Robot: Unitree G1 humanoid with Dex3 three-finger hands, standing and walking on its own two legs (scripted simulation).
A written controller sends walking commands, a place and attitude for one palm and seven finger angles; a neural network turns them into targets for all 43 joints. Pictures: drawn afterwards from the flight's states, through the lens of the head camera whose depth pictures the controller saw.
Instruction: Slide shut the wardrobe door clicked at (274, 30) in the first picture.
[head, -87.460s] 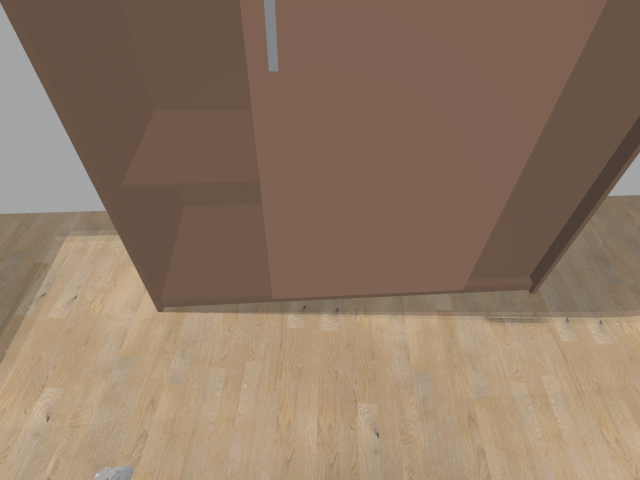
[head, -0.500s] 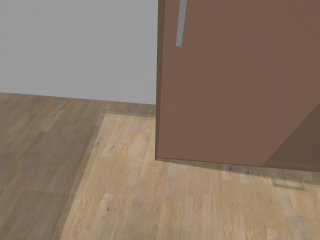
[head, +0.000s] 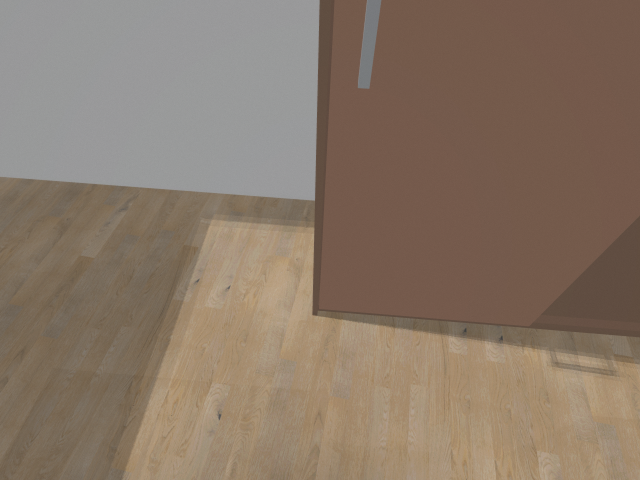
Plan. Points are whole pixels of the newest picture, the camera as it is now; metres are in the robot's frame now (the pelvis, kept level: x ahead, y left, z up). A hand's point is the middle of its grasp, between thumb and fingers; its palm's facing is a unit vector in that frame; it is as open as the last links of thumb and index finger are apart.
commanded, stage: look to check the result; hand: right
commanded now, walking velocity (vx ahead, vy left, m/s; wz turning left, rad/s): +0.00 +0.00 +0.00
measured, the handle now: out of the picture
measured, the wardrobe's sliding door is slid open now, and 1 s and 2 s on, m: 0.00 0.00 0.00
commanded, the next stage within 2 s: stand and wait in 0.16 s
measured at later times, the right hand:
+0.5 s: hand out of the picture +0.10 -0.22 -0.16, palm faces -0.01 +0.96 -0.29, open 7.4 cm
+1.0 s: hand out of the picture +0.08 -0.23 -0.16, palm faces -0.01 +0.95 -0.30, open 7.4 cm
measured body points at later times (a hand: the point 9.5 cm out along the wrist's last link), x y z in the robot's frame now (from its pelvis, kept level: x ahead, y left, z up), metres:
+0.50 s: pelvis +0.01 +0.00 +0.00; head +0.04 +0.01 +0.45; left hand +0.08 +0.28 -0.14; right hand +0.10 -0.27 -0.14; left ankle -0.01 +0.11 -0.75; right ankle -0.01 -0.11 -0.75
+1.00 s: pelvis +0.01 +0.00 +0.00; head +0.03 +0.01 +0.45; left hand +0.07 +0.28 -0.14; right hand +0.08 -0.28 -0.14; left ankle -0.01 +0.11 -0.75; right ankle -0.01 -0.11 -0.75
